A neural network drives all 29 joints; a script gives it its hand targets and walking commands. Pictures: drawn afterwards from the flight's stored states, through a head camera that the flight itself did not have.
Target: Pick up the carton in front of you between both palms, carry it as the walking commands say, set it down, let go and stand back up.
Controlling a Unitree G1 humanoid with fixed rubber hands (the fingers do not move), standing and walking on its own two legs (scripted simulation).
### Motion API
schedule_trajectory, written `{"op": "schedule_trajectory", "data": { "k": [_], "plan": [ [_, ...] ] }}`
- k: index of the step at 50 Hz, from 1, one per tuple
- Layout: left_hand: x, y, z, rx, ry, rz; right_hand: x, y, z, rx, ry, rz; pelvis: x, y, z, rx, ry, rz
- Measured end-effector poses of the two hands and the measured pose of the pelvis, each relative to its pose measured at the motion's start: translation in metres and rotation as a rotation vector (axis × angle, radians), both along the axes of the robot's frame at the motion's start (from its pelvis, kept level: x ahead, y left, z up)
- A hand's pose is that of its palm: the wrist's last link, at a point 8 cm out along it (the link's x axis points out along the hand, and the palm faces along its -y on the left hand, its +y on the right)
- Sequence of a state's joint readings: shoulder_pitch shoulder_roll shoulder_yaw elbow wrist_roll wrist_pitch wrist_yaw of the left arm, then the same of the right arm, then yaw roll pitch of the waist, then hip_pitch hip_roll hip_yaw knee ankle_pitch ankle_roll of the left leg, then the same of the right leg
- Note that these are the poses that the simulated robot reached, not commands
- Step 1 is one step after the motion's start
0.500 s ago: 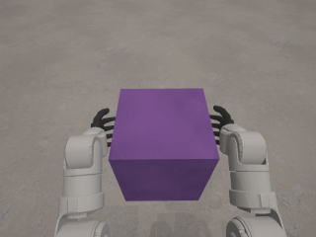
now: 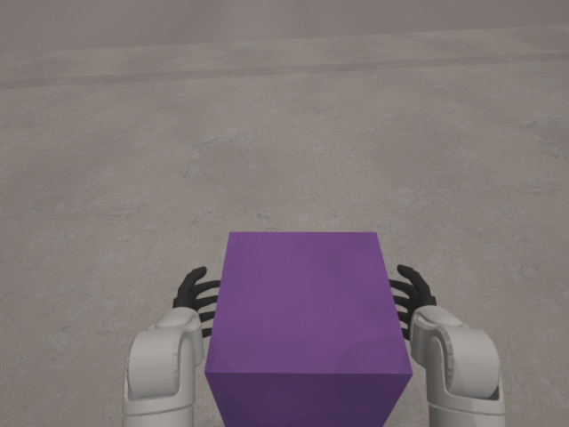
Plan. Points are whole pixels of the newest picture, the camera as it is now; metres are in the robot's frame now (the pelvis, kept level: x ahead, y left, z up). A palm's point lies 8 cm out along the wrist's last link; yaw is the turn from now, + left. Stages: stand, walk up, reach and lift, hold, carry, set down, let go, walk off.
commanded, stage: carry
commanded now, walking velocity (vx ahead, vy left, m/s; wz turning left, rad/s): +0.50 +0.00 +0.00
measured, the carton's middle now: (302, 340) +0.28 +0.00 +0.01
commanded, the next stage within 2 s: none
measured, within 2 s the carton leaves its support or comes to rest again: neither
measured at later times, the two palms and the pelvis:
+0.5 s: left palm (203, 187) +0.57 +0.18 +0.08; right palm (357, 182) +0.56 -0.12 +0.09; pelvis +0.30 +0.04 +0.00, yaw -3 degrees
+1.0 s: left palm (240, 114) +0.88 +0.13 +0.09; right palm (354, 112) +0.88 -0.17 +0.08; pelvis +0.62 -0.02 +0.01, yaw +1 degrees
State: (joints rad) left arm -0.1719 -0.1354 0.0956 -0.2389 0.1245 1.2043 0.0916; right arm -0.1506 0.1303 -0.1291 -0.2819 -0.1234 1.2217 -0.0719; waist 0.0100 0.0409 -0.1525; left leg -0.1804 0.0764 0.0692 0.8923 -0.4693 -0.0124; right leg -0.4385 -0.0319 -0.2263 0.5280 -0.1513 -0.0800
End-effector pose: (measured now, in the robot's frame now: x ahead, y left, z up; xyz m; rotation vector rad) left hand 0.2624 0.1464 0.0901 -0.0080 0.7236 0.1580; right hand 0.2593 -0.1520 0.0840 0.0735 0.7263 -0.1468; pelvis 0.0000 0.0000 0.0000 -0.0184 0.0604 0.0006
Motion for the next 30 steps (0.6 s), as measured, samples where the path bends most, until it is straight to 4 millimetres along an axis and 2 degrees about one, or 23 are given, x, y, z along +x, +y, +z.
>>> {"op": "schedule_trajectory", "data": {
  "k": [3,7,15,18,22,26,30],
  "plan": [
    [0.021,-0.002,-0.002,0.0,0.047,0.021,0.028,-0.002,-0.001,-0.004,0.046,0.024,0.028,-0.007,0.01,0.017,0.003,0.011],
    [0.057,-0.002,0.009,0.004,0.035,0.037,0.069,-0.002,0.009,-0.006,0.034,0.044,0.067,-0.011,0.021,0.032,0.007,0.008],
    [0.159,0.004,0.03,-0.008,-0.051,0.017,0.164,0.004,0.032,-0.017,-0.052,0.021,0.166,0.0,0.022,0.032,0.008,-0.001],
    [0.204,0.013,0.025,-0.018,-0.06,0.005,0.206,0.012,0.031,-0.026,-0.061,0.008,0.21,0.011,0.014,0.023,0.003,-0.008],
    [0.268,0.029,0.004,-0.046,-0.052,-0.006,0.266,0.028,0.017,-0.053,-0.053,-0.004,0.27,0.028,-0.004,0.035,-0.008,-0.033],
    [0.316,0.033,-0.011,-0.052,0.048,-0.029,0.305,0.033,0.003,-0.059,0.047,-0.028,0.31,0.039,0.005,0.022,0.005,-0.056],
    [0.359,0.03,-0.009,-0.052,0.075,-0.056,0.34,0.03,0.005,-0.059,0.075,-0.055,0.351,0.043,0.019,0.006,0.014,-0.056]
  ]
}}
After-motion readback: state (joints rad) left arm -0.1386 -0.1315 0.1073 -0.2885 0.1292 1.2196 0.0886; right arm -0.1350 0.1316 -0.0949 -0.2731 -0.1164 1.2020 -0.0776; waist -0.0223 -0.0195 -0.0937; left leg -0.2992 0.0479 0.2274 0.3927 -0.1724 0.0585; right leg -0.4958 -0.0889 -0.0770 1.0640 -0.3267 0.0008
